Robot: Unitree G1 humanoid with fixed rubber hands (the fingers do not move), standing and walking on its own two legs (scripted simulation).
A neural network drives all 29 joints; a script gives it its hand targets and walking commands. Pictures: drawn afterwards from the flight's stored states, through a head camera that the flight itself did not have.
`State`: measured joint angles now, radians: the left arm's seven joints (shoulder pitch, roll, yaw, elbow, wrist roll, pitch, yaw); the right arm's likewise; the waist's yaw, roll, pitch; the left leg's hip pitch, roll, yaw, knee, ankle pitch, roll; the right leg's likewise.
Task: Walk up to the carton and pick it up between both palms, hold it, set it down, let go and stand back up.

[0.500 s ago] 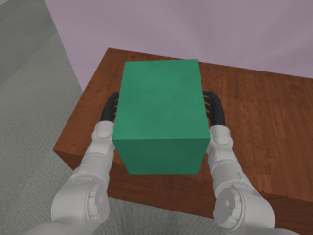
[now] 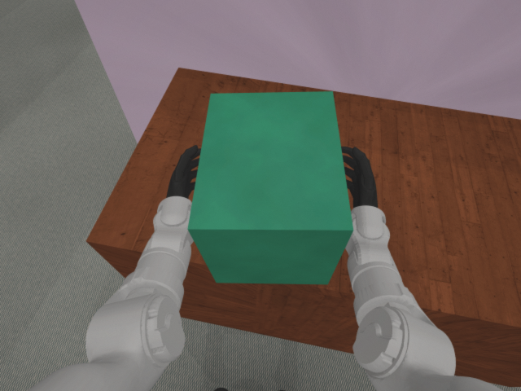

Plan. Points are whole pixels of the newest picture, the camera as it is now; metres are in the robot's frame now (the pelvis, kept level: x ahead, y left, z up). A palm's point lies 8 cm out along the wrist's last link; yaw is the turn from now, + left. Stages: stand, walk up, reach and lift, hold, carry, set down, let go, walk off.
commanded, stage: set down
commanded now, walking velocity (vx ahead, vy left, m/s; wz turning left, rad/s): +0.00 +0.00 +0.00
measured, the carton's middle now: (271, 192) +0.42 -0.02 +0.00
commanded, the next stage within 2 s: none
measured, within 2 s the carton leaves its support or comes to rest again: neither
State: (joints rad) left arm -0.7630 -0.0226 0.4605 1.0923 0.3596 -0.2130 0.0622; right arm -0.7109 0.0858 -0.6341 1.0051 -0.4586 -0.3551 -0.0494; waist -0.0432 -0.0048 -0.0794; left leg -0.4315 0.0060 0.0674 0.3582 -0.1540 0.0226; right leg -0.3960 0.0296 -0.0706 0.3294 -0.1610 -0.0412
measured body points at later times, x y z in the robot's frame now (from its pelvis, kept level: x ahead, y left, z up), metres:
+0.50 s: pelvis +0.01 +0.00 +0.00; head +0.09 +0.00 +0.44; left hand +0.43 +0.12 +0.02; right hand +0.40 -0.18 +0.02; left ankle +0.00 +0.10 -0.74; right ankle -0.01 -0.09 -0.74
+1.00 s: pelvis -0.01 +0.00 -0.02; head +0.06 +0.01 +0.42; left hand +0.44 +0.17 +0.03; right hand +0.42 -0.20 +0.03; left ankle +0.00 +0.10 -0.74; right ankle -0.01 -0.09 -0.74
